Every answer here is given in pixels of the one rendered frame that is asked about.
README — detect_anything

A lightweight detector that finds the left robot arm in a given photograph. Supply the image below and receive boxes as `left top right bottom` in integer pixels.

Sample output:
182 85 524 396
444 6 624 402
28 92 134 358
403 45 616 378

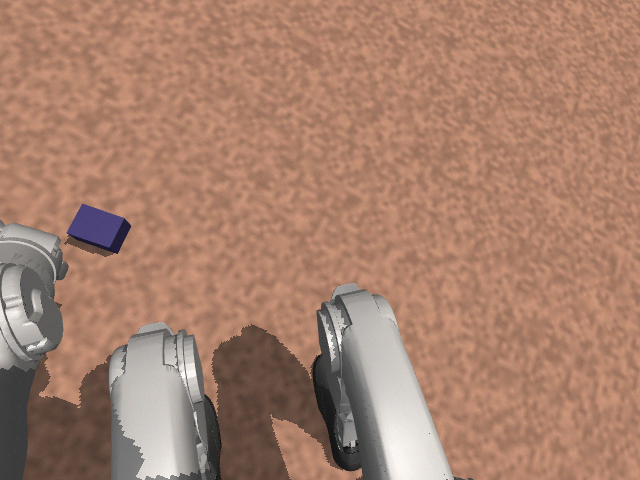
0 222 63 480

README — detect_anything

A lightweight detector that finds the right robot foot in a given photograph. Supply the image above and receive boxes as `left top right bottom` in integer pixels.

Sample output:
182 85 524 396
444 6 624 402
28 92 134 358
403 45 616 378
313 354 361 471

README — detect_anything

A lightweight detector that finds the small box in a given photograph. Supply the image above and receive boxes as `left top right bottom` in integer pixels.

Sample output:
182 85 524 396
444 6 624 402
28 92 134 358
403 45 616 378
67 203 131 254

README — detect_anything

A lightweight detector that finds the left robot foot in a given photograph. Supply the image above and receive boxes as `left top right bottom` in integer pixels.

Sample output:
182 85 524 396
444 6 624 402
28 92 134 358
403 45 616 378
203 395 222 480

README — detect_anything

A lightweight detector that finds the left robot hand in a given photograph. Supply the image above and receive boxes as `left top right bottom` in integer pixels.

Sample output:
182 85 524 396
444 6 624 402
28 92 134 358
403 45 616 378
0 220 69 280

